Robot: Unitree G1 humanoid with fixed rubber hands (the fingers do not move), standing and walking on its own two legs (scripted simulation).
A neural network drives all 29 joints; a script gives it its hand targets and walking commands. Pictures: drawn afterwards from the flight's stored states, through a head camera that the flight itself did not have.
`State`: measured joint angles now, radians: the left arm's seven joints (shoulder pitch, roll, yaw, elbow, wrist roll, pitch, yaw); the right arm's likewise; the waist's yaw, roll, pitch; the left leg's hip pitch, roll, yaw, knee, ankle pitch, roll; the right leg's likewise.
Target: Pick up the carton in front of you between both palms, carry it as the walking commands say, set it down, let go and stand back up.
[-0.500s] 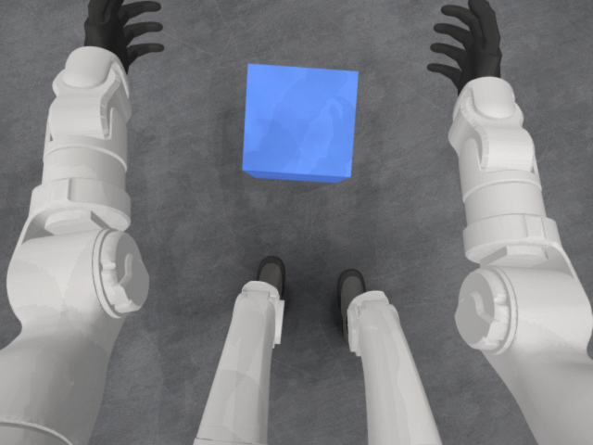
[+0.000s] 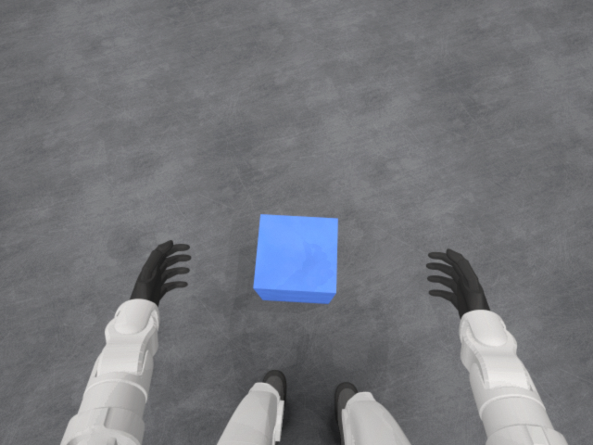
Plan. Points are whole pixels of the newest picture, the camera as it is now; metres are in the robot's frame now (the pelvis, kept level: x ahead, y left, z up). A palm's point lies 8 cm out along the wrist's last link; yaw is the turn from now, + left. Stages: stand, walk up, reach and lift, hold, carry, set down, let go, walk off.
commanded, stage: let go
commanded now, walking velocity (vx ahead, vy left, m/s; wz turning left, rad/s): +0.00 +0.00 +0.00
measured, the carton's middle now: (297, 262) +0.47 +0.04 -0.62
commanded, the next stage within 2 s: stand in 0.74 s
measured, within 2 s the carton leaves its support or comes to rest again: neither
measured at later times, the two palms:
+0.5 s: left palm (135, 386) +0.19 +0.21 -0.03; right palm (544, 396) +0.19 -0.25 -0.03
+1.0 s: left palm (98, 412) +0.16 +0.26 -0.06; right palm (529, 405) +0.17 -0.26 -0.08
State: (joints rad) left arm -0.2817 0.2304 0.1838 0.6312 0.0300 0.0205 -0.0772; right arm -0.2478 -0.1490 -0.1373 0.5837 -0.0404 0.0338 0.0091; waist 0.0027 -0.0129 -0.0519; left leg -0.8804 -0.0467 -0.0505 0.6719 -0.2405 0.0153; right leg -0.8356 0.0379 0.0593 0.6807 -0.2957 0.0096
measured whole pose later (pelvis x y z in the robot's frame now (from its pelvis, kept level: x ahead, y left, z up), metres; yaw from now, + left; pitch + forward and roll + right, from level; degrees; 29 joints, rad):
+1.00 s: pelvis +0.06 -0.01 +0.02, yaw +4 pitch +4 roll +1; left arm 0.29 0.28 0.04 0.62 0.03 -0.04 0.03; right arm 0.31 -0.26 -0.02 0.72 -0.03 -0.07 -0.01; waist 0.01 0.00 -0.07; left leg -0.29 -0.07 -0.10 0.56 -0.33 0.01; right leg -0.22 -0.01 -0.02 0.56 -0.40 -0.01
